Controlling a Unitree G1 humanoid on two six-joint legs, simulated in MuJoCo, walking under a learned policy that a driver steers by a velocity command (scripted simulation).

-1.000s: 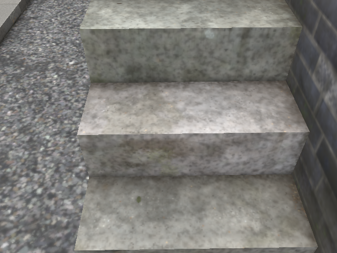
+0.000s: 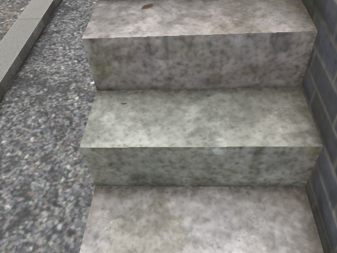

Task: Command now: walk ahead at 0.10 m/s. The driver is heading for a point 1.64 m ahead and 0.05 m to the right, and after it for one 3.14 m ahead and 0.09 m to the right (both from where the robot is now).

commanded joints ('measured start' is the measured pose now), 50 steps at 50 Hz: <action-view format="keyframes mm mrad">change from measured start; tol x64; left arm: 1 345 134 37 48 -17 37 26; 50 -62 291 54 -72 26 -35 -87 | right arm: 1 -330 47 17 -193 -5 -40 30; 50 87 -90 -89 97 20 131 21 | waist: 1 100 -44 66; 50 -56 -239 44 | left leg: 1 -313 41 60 -302 -84 -25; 6 -53 -23 75 -683 -323 52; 10 1860 98 -142 -1293 634 221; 14 859 131 -102 -1529 822 127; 22 977 169 211 -1717 1549 140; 27 1041 -71 180 -1630 83 35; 44 1001 143 146 -1396 750 103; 50 796 53 -47 -961 -261 -99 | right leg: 1 425 -186 193 -72 803 -143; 8 160 -216 229 99 1681 -108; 13 -698 59 132 1628 -840 152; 26 -564 88 355 337 -76 -196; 33 -722 -7 170 1763 -570 87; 43 -207 -41 11 150 -29 4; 47 103 -375 293 203 2120 -68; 50 -116 -318 298 37 1069 -155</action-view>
